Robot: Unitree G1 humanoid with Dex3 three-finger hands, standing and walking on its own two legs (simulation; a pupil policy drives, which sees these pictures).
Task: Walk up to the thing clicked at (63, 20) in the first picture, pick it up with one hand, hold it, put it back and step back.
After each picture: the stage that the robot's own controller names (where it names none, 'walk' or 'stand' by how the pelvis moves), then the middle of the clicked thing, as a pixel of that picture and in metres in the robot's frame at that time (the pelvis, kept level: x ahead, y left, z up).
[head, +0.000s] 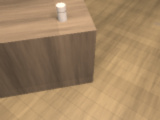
stand; (61, 12) +1.04 +0.22 -0.10
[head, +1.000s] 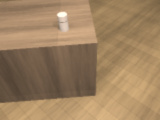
rise first; (63, 22) +0.95 +0.23 -0.08
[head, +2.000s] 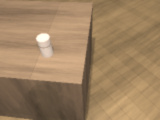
walk; (45, 45) +0.63 +0.29 -0.09
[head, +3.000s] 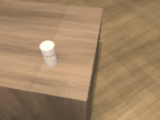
stand; (49, 54) +0.56 +0.22 -0.07
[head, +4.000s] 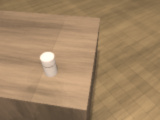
stand; (49, 64) +0.54 +0.22 -0.10
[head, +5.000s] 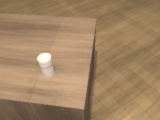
stand; (46, 65) +0.55 +0.24 -0.10
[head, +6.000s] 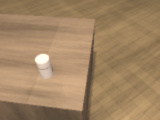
stand; (44, 66) +0.54 +0.24 -0.10
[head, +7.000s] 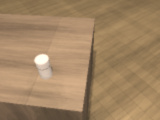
stand; (44, 67) +0.53 +0.24 -0.10
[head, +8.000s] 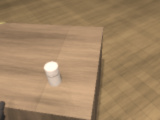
rise first; (53, 74) +0.52 +0.22 -0.10
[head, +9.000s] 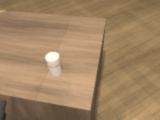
go down; (54, 64) +0.54 +0.22 -0.10
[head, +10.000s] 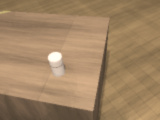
go down; (56, 64) +0.54 +0.21 -0.09
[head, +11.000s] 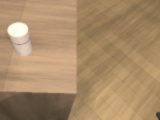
go down; (21, 40) +0.54 +0.21 -0.03
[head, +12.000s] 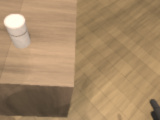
close in; (18, 32) +0.56 +0.21 -0.01
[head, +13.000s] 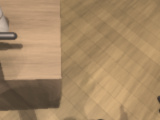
close; out of the picture +0.57 +0.22 +0.02
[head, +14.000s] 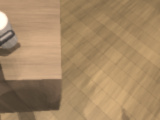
lift; (1, 31) +0.52 +0.20 +0.02
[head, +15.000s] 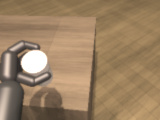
lift; (39, 69) +0.35 +0.16 +0.14
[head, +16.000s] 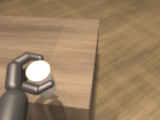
hold; (42, 80) +0.32 +0.16 +0.11
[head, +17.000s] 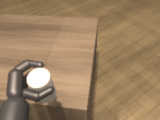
hold; (43, 86) +0.32 +0.16 +0.07
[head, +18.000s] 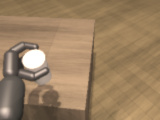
crouch; (38, 68) +0.37 +0.17 +0.10
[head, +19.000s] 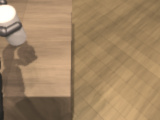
lower; (10, 26) +0.52 +0.20 +0.10
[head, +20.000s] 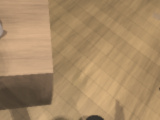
lower; out of the picture +0.55 +0.20 +0.03
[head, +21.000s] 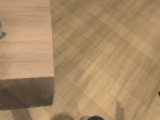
lower; out of the picture +0.55 +0.21 +0.03
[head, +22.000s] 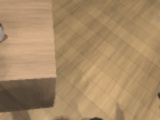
lower; out of the picture +0.54 +0.21 +0.02
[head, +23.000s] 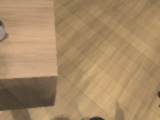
lower; out of the picture +0.54 +0.21 +0.02
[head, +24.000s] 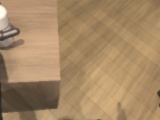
open; out of the picture +0.54 +0.19 +0.02
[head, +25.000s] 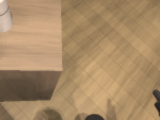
rise; out of the picture +0.54 +0.20 +0.03
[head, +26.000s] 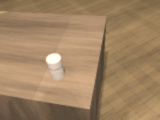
sink last; (55, 67) +0.51 +0.20 -0.05
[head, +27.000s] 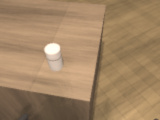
stand; (54, 57) +0.52 +0.19 -0.04
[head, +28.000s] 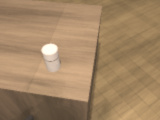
stand; (51, 58) +0.52 +0.19 -0.04
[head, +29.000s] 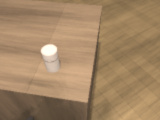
stand; (51, 59) +0.52 +0.19 -0.04
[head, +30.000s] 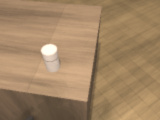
stand; (51, 58) +0.52 +0.19 -0.04
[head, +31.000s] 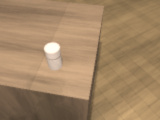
stand; (53, 56) +0.53 +0.19 -0.04
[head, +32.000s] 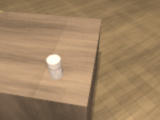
stand; (55, 67) +0.54 +0.19 -0.10
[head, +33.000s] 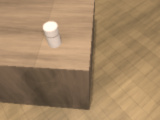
walk; (52, 35) +0.62 +0.20 -0.08
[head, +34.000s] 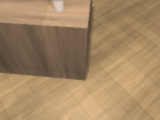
walk; (57, 0) +0.89 +0.20 -0.07
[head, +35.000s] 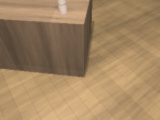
stand; (62, 5) +1.15 +0.25 -0.08
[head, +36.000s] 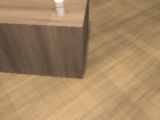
stand; (59, 7) +1.12 +0.24 -0.10
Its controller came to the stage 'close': yes
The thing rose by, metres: 0.19
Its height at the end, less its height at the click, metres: +0.00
